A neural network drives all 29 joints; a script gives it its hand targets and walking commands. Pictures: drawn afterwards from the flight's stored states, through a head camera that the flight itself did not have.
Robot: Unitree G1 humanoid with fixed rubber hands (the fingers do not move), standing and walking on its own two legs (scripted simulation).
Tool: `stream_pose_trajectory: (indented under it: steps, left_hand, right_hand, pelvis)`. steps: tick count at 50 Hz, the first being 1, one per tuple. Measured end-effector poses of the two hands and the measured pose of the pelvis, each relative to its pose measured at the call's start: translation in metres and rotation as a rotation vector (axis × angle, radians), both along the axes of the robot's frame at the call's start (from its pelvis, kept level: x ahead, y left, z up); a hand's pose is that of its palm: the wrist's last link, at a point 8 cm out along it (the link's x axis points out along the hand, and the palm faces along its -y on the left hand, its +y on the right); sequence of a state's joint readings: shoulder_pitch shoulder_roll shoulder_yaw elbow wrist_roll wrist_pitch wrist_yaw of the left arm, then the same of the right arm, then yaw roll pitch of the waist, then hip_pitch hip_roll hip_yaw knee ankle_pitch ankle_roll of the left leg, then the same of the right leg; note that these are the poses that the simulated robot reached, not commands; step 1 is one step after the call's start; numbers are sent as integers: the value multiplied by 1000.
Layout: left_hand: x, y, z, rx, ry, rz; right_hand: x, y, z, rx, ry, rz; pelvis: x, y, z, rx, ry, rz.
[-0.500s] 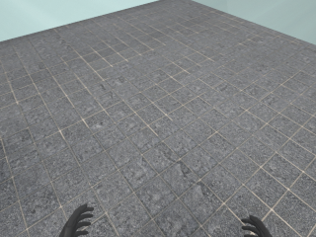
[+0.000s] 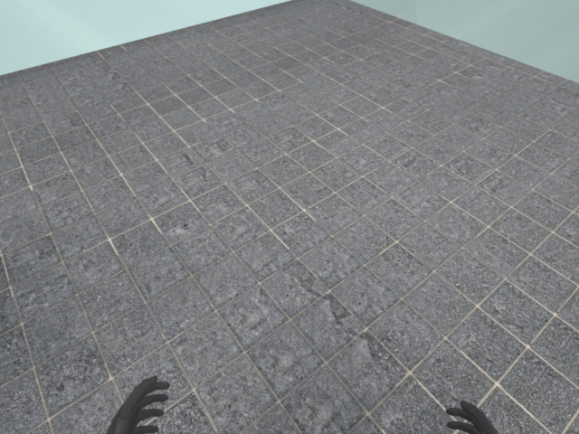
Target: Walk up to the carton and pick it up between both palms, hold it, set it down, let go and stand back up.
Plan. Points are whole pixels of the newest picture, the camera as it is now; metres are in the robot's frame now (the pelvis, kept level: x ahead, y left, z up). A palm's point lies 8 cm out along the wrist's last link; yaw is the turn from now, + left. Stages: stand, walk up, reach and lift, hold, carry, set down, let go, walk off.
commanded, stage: stand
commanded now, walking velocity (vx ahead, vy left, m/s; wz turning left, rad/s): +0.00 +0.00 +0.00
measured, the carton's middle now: out of the picture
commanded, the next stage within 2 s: walk up in 1.30 s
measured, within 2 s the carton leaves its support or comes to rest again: neither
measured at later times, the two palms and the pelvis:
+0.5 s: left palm out of the picture +0.14 +0.26 -0.08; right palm out of the picture +0.12 -0.25 -0.09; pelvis +0.00 +0.00 +0.00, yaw +0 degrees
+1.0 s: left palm out of the picture +0.13 +0.26 -0.09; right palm out of the picture +0.11 -0.26 -0.10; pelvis -0.01 +0.00 +0.00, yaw +0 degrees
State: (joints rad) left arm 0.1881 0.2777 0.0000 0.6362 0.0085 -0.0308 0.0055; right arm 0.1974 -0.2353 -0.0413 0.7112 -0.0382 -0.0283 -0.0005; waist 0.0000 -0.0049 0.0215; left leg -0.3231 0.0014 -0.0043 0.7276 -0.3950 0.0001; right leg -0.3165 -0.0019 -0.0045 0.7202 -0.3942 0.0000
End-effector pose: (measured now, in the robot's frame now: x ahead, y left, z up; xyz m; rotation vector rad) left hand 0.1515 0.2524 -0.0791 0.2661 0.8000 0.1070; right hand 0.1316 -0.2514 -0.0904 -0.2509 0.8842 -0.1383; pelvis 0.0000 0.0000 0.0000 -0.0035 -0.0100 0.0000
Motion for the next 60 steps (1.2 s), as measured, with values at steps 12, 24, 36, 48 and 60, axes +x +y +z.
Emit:
stream_pose_trajectory:
  steps: [12, 24, 36, 48, 60]
  left_hand:
    - [-3, 2, -3, 3, 16, 4]
    - [-7, 3, -5, 4, 32, 8]
    - [-12, 4, -8, 5, 49, 13]
    - [-18, 6, -11, 7, 62, 19]
    - [-28, 7, -13, 7, 75, 25]
  right_hand:
    - [-4, -2, -2, -3, 15, -5]
    - [-8, -3, -4, -2, 31, -11]
    - [-12, -4, -6, -2, 42, -16]
    - [-21, -5, -8, -1, 58, -24]
    - [-33, -6, -11, 0, 77, -31]
  pelvis:
    - [0, 0, 0, 0, 0, 0]
    - [0, 0, 0, 0, 0, 0]
    - [-2, 0, 0, 0, -3, 0]
    - [-6, 0, 0, 0, -9, 0]
    - [-13, 0, 0, 0, -18, 0]
